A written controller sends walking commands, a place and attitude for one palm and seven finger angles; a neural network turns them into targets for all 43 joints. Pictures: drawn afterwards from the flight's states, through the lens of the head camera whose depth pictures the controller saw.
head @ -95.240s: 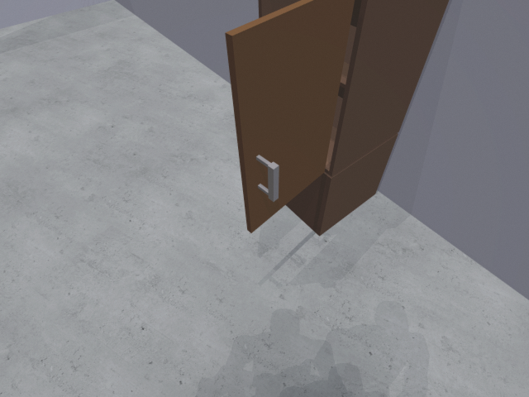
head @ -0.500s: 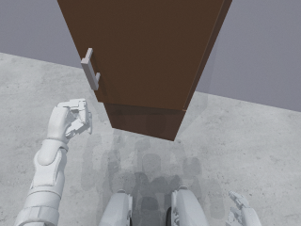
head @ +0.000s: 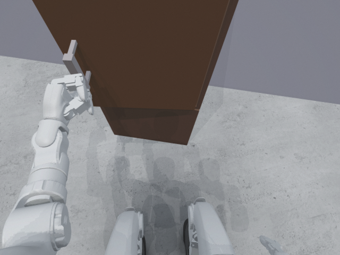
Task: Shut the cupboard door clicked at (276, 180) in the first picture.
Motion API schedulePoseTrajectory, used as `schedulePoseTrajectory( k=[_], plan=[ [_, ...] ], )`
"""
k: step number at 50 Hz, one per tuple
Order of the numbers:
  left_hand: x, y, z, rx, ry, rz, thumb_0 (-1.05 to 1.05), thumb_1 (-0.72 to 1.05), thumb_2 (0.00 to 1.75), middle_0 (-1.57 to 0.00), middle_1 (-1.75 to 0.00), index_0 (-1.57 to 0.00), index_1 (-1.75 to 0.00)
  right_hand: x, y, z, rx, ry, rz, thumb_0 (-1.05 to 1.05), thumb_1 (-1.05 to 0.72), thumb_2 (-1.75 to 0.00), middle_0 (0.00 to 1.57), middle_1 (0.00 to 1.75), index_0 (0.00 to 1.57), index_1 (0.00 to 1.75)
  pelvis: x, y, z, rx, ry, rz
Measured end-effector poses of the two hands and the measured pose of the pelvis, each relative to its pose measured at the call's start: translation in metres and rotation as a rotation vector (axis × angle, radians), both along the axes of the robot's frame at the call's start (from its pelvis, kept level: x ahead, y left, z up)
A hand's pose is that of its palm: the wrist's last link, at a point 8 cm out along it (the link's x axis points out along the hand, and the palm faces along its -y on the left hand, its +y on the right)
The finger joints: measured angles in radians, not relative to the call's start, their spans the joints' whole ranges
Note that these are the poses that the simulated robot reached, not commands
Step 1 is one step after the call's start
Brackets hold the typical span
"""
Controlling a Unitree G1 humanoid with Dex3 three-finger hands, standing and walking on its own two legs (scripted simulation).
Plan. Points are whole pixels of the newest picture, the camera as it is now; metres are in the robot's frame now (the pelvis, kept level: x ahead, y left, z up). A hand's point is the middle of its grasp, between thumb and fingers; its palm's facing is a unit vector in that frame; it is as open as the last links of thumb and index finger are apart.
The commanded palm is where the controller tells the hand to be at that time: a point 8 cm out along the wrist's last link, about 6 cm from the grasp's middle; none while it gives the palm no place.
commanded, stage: bring the fist close to the handle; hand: left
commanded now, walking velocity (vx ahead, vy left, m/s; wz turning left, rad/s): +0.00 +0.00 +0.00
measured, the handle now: (79, 68) +0.55 +0.20 +0.03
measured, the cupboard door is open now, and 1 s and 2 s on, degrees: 7 0 0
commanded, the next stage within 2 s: push the door shut along its arc in 0.22 s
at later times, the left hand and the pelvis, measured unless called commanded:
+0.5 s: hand (89, 99) +0.46 +0.17 +0.03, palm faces -0.12 -0.99 -0.04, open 3.1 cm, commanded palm +0.45 +0.22 +0.03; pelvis +0.00 +0.01 +0.00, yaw +0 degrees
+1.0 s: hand (91, 79) +0.51 +0.17 +0.04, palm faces -0.22 -0.97 -0.05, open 3.1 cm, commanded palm +0.52 +0.19 +0.03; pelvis -0.01 +0.01 -0.02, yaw +0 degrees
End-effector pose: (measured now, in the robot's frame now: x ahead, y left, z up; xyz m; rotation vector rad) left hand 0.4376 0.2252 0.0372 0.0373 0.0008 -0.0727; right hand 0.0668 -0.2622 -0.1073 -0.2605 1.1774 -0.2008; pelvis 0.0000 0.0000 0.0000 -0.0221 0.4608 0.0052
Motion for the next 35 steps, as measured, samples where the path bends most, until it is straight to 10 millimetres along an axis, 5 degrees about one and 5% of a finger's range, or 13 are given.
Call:
schedulePoseTrajectory(
  k=[12,24,35],
  plan=[
    [-0.009,-0.001,-0.001,-0.007,-0.004,-0.004,0.02,0.9,0.9,-1.3,-1.5,-1.3,-1.5,0.0,0.003,0.004,-0.008,0.018,0.014,0.0,-0.9,-0.9,0.21,0.29,0.2,0.3,-0.001,0.003,0.003,-0.006,-0.008,0.011],
    [0.005,-0.001,-0.001,0.007,0.001,-0.037,0.02,0.9,0.9,-1.3,-1.5,-1.3,-1.5,0.017,0.003,0.005,-0.021,-0.022,0.032,0.0,-0.9,-0.9,0.21,0.29,0.2,0.3,-0.002,0.005,0.0,-0.012,-0.003,0.014],
    [0.033,-0.005,0.005,0.01,0.004,-0.091,0.02,0.9,0.9,-1.31,-1.5,-1.3,-1.5,-0.005,0.002,-0.001,-0.025,0.041,0.002,0.0,-0.9,-0.9,0.21,0.29,0.2,0.3,-0.003,0.005,-0.005,-0.019,0.016,0.013]
  ],
)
